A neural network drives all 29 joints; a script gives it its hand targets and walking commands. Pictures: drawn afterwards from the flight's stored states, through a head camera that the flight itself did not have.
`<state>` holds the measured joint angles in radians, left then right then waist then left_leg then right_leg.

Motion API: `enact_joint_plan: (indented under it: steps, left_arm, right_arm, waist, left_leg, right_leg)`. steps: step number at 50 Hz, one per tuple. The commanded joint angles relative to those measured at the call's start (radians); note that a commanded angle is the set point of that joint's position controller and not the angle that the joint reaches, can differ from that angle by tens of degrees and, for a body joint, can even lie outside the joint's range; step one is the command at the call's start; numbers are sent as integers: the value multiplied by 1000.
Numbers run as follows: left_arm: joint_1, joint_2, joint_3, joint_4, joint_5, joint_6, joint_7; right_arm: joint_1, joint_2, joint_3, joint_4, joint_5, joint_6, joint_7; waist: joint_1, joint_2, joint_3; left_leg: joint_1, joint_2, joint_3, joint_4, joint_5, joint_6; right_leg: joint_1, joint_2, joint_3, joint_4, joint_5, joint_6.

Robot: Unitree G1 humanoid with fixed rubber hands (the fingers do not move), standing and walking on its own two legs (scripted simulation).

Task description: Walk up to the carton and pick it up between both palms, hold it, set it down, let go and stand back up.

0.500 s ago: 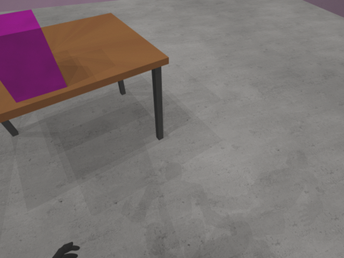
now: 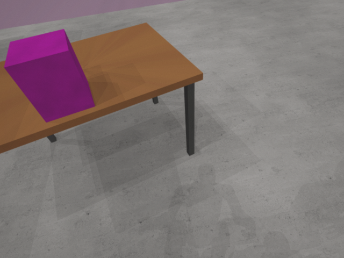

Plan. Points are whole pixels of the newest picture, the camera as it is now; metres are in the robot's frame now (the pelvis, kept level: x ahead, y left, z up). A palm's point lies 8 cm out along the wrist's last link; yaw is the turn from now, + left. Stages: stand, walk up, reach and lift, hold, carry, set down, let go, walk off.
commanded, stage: walk up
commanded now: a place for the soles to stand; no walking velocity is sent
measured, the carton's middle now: (55, 76) +0.81 +0.47 +0.04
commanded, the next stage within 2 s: none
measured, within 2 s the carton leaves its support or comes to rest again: neither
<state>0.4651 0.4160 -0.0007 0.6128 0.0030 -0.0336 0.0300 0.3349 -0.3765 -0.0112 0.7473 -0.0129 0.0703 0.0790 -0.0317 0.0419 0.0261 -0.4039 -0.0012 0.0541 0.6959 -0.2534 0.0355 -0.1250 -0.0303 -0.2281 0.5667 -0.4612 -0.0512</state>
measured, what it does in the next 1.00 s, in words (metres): walks ahead, turning left: right foot, then left foot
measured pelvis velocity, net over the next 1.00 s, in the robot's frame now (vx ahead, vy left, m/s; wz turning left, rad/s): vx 0.21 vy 0.07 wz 0.31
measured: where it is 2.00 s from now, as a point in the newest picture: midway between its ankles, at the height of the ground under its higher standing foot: (161, 250)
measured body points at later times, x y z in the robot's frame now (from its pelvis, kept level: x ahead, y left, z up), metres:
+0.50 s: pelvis +0.13 -0.02 -0.01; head +0.14 -0.03 +0.44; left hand +0.18 +0.29 -0.09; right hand +0.24 -0.31 -0.12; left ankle +0.04 +0.11 -0.68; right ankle +0.18 -0.09 -0.72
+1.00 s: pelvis +0.21 +0.07 -0.01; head +0.22 +0.09 +0.44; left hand +0.18 +0.37 -0.12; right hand +0.37 -0.21 -0.10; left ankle +0.23 +0.16 -0.72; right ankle +0.18 -0.07 -0.69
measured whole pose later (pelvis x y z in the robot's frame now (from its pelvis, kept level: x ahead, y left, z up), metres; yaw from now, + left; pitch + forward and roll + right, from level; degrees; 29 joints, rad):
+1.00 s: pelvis +0.21 +0.07 -0.01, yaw +18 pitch -2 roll -1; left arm 0.44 0.40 0.00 0.61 0.00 0.00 0.03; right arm 0.32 -0.39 -0.05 0.72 -0.01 0.03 0.06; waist -0.03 -0.03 0.06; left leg -0.37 -0.05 0.01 0.71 -0.31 0.06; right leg -0.27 -0.14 -0.18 0.95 -0.56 0.01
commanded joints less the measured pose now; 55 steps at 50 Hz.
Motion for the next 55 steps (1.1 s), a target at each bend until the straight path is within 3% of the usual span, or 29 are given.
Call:
enact_joint_plan:
  steps: [1,2,3,5,6,8,15,16,18,19,20,21,23,24,26,27,29,31,34,38,41,43,44,45,46,47,48,51,55]
  left_arm:
    - [16,122,76,-172,8,-21,6]
    - [-60,124,71,-203,-1,-22,-2]
    - [-147,182,85,-233,5,-20,-4]
    - [-185,192,83,-236,20,-37,-25]
    - [-130,157,83,-207,21,-41,-33]
    - [-55,150,90,-156,16,-45,-47]
    - [-155,159,89,-154,16,-46,-22]
    - [-133,143,90,-130,19,-49,-15]
    - [24,158,101,-73,17,-57,-4]
    - [148,194,117,-30,23,-54,9]
    - [270,279,153,-14,54,-52,29]
    - [228,326,164,-34,62,-39,43]
    - [73,275,151,-103,53,-34,48]
    - [13,245,144,-126,48,-46,43]
    - [40,216,117,-110,31,-58,27]
    - [64,197,110,-100,25,-60,25]
    - [55,207,114,-102,26,-57,24]
    - [55,191,125,-113,27,-59,15]
    - [89,174,124,-125,30,-47,12]
    - [76,249,141,-134,21,-27,21]
    - [-30,282,137,-133,27,-8,24]
    - [-29,222,113,-130,15,-3,15]
    - [5,186,92,-133,21,-9,7]
    - [-10,124,69,-151,20,-6,-1]
    - [-26,137,73,-184,1,-1,-5]
    - [-108,222,98,-195,13,11,1]
    - [-105,225,90,-186,12,15,-2]
    - [-69,221,102,-129,4,4,-18]
    - [-80,179,89,-121,4,-3,-17]
  right_arm:
    - [189,-287,-137,-33,-50,-78,-57]
    - [196,-324,-140,-42,-44,-66,-64]
    - [273,-270,-125,-33,-22,-63,-71]
    - [212,-266,-116,-53,-16,-55,-85]
    - [124,-259,-119,-82,-25,-54,-87]
    - [62,-238,-119,-89,-23,-62,-84]
    - [91,-206,-97,-131,-21,-60,-61]
    - [54,-225,-104,-142,-22,-58,-61]
    - [-18,-192,-92,-161,-9,-52,-55]
    - [-68,-143,-78,-178,-13,-55,-50]
    - [-35,-64,-57,-176,-12,-62,-49]
    - [-8,-115,-67,-186,-27,-52,-62]
    - [77,-200,-103,-145,-30,-31,-69]
    - [92,-211,-112,-131,-32,-32,-56]
    - [64,-182,-103,-117,-31,-38,-38]
    - [63,-175,-101,-108,-19,-37,-36]
    - [92,-122,-91,-86,-5,-35,-30]
    - [75,-103,-86,-66,-5,-32,-28]
    - [-25,-90,-74,-87,-21,-35,-27]
    - [-131,-112,-56,-135,-31,-29,-6]
    - [-81,-132,-79,-113,-33,-37,-1]
    - [67,-197,-116,-53,-39,-58,-12]
    - [147,-270,-146,-20,-33,-62,-26]
    - [150,-317,-160,-36,-41,-60,-41]
    - [119,-319,-143,-77,-24,-58,-44]
    - [145,-285,-137,-89,-6,-53,-49]
    - [116,-297,-134,-90,-1,-55,-57]
    - [50,-266,-133,-96,-4,-57,-74]
    - [126,-233,-122,-106,-9,-73,-74]
  waist:
    - [-104,146,-211]
    - [-114,243,-137]
    - [-154,124,-64]
    - [-111,60,33]
    - [-51,99,45]
    - [-13,129,-8]
    - [-58,130,87]
    - [-33,184,74]
    - [62,67,-34]
    - [137,7,-84]
    - [191,-211,-147]
    - [151,-143,-120]
    - [71,-60,-7]
    - [37,-49,48]
    - [25,-40,137]
    - [35,-106,174]
    - [13,-186,196]
    - [17,-289,110]
    - [67,-303,67]
    - [103,-303,41]
    - [50,-322,-7]
    - [-28,-112,-96]
    - [-68,34,-161]
    - [-80,207,-122]
    - [-59,211,-79]
    - [-113,111,-1]
    - [-72,135,71]
    - [-27,106,95]
    - [-32,116,-20]
  left_leg:
    - [603,175,-355,-217,35,213]
    - [672,287,-670,-283,118,355]
    - [652,355,-766,-295,212,415]
    - [492,272,-584,-321,182,313]
    - [403,215,-428,-308,139,262]
    - [396,132,-308,-292,265,224]
    - [179,105,-378,-273,254,202]
    - [179,80,-332,-231,304,191]
    - [10,45,-285,-83,137,113]
    - [-143,5,-254,98,12,76]
    - [-286,-104,-201,349,-252,17]
    - [-340,-70,-219,505,-313,-19]
    - [-331,1,-247,563,-192,-25]
    - [-330,21,-219,582,-133,-36]
    - [-264,53,-206,537,-80,-40]
    - [-225,38,-183,498,-41,-42]
    - [-167,13,-146,468,33,-43]
    - [-134,-9,-105,395,58,-45]
    - [-179,19,-57,287,47,-48]
    - [-187,77,-65,47,-60,-38]
    - [33,70,-36,-93,-97,-1]
    - [315,22,-62,-188,-10,32]
    - [459,27,-187,-175,-45,67]
    - [452,145,-423,-266,-140,100]
    - [443,232,-679,-382,-228,144]
    - [357,288,-763,-468,-247,208]
    - [303,272,-690,-444,-212,218]
    - [260,145,-481,-399,-48,98]
    - [391,120,-448,-324,281,111]
  right_leg:
    - [-348,-107,53,500,292,33]
    - [-628,42,98,670,-191,86]
    - [-716,-16,219,663,-261,91]
    - [-681,-67,245,591,-235,27]
    - [-577,-106,243,510,-183,23]
    - [-505,-92,212,424,-54,33]
    - [-351,-14,150,192,37,33]
    - [-320,3,130,145,95,28]
    - [47,-1,154,-83,226,7]
    - [283,-83,246,-152,248,-16]
    - [396,-361,544,-226,140,-42]
    - [340,-527,736,-287,80,-77]
    - [175,-512,689,-349,-227,-61]
    - [146,-469,649,-341,-150,-66]
    - [19,-335,377,-288,209,7]
    - [-33,-274,278,-265,408,51]
    - [-86,-214,135,-225,687,93]
    - [12,-188,46,-177,861,75]
    - [106,-239,55,-171,909,-46]
    - [201,-325,117,-146,697,-107]
    - [41,-339,95,-82,454,-99]
    - [-122,-271,48,207,260,-67]
    - [-241,-211,53,383,164,-36]
    - [-404,-120,68,490,-88,-13]
    - [-562,-15,110,579,-197,11]
    - [-571,-33,168,629,-219,24]
    - [-585,-69,193,653,-169,19]
    - [-495,-117,234,552,-35,14]
    - [-454,-76,235,452,0,22]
